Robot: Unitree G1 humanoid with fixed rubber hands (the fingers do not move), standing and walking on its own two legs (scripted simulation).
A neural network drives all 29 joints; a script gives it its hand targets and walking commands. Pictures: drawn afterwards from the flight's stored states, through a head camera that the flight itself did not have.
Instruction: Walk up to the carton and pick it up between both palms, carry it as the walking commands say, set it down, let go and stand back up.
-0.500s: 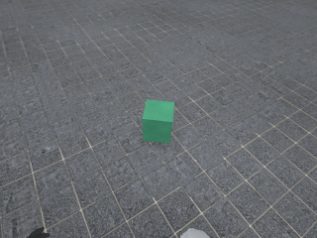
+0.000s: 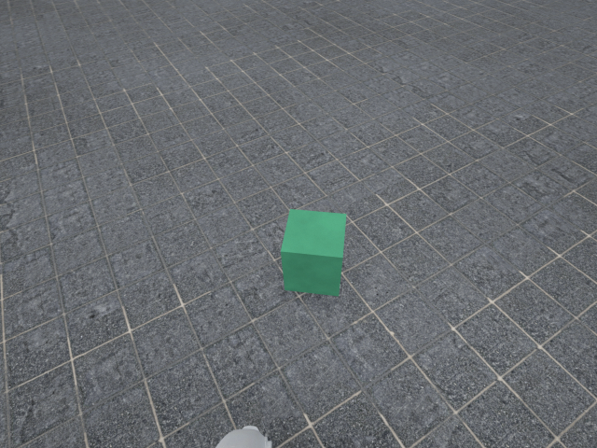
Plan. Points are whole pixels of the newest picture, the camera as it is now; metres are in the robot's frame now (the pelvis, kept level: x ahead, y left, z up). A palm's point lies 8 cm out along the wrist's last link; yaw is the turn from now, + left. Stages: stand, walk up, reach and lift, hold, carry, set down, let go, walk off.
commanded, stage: walk up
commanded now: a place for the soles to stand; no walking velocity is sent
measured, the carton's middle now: (314, 253) +0.88 -0.01 -0.63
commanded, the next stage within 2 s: none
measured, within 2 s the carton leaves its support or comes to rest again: neither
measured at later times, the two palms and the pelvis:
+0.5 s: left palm (70, 421) +0.17 +0.34 -0.08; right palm (518, 396) +0.23 -0.31 -0.11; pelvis +0.14 +0.00 +0.00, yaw +1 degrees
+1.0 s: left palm (108, 334) +0.31 +0.34 -0.10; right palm (492, 330) +0.33 -0.31 -0.11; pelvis +0.25 +0.01 -0.02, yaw +1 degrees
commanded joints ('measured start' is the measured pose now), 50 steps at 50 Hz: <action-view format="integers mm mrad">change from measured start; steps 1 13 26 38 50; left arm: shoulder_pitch -117 -14 109 61 47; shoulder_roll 140 208 281 246 321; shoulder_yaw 29 55 66 57 80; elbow -144 -54 -126 -125 -133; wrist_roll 13 9 7 6 14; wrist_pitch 10 -10 -33 12 -31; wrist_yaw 7 0 29 -1 43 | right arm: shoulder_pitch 336 14 -77 71 -26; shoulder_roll -312 -294 -165 -295 -244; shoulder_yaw -95 -62 -32 -63 -43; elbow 29 -87 -196 -132 -162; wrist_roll -28 -10 -4 -7 -14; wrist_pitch -37 -17 -22 -40 -3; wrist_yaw -37 -37 -27 -58 -61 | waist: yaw -151 9 60 -18 26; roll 227 154 -242 124 -107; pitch -83 -15 1 -5 18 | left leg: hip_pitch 462 86 -161 170 -323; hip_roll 134 201 20 219 31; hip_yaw -311 -309 43 -434 -53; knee -498 -416 -18 -536 271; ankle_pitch -277 -168 15 -298 -99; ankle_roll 43 197 9 200 1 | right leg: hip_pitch -391 -51 179 -288 136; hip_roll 15 46 -211 6 -259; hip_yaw -52 -35 224 44 517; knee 384 -15 -207 365 -280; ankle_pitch -235 -65 552 -167 -66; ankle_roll -83 -41 -235 -31 -240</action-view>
